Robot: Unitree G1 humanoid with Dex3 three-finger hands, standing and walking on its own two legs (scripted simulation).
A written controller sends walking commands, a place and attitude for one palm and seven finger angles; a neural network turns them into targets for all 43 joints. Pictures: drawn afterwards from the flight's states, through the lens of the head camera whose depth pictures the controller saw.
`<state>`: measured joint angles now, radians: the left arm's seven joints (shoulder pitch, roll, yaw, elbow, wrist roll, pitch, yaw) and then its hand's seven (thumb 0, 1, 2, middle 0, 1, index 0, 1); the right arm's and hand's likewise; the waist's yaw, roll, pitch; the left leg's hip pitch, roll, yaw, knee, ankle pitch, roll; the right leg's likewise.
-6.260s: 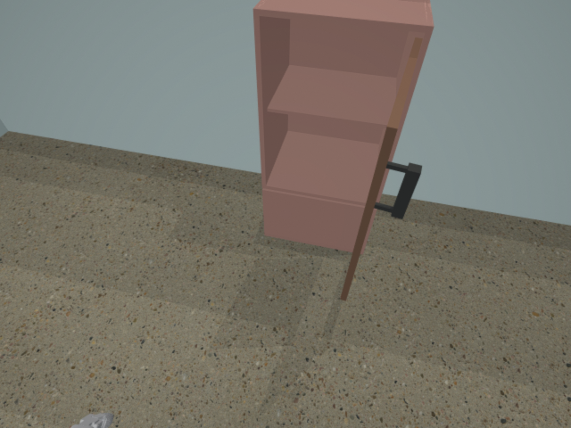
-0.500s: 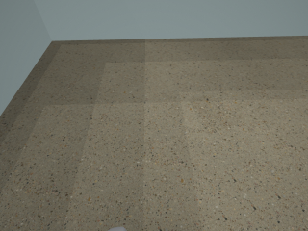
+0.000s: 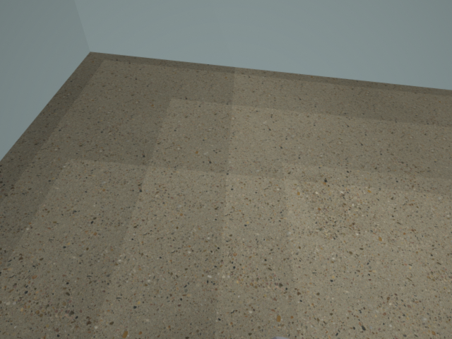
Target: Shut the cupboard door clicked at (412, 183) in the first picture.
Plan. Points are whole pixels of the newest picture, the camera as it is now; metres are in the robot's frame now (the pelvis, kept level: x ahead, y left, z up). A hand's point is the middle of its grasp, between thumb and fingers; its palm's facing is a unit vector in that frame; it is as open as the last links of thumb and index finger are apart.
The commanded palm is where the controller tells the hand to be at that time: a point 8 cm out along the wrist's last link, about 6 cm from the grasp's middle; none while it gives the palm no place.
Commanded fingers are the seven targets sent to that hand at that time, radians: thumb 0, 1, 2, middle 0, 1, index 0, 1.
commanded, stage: walk around to get in front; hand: left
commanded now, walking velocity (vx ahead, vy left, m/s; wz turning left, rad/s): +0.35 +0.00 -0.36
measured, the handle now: out of the picture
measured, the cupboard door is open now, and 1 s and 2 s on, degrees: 82 82 82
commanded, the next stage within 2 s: walk to a spot facing it in 0.14 s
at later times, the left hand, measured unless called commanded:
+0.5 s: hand (196, 256) +0.32 +0.09 -0.16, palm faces -0.07 -0.98 -0.17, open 7.4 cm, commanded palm none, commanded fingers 0.00 0.90 0.90 -0.20 -0.30 -0.20 -0.30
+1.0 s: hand (130, 299) +0.22 +0.22 -0.18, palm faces +0.31 -0.92 -0.23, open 7.4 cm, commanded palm none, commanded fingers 0.00 0.90 0.90 -0.20 -0.30 -0.20 -0.30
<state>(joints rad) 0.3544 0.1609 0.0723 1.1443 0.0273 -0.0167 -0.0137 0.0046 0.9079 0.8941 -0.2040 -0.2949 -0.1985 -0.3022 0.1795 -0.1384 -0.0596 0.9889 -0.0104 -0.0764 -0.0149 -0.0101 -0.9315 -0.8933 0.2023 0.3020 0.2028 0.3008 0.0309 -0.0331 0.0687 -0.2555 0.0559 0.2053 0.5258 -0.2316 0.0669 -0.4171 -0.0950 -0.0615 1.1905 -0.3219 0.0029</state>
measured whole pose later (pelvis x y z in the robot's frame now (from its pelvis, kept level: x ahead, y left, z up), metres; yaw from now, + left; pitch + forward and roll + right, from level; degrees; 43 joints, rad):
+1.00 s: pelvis +0.20 -0.01 -0.01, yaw +16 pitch +1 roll -2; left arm 0.17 0.27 0.10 0.93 0.02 0.06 0.00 0.00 0.91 0.89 -0.20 -0.29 -0.20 -0.30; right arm 0.18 -0.22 -0.06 0.89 -0.02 0.02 0.00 0.00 -0.91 -0.89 0.20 0.30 0.20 0.30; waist -0.01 -0.04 0.08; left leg -0.35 0.02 0.06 0.61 -0.27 0.05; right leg -0.53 -0.10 -0.08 1.17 -0.39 0.09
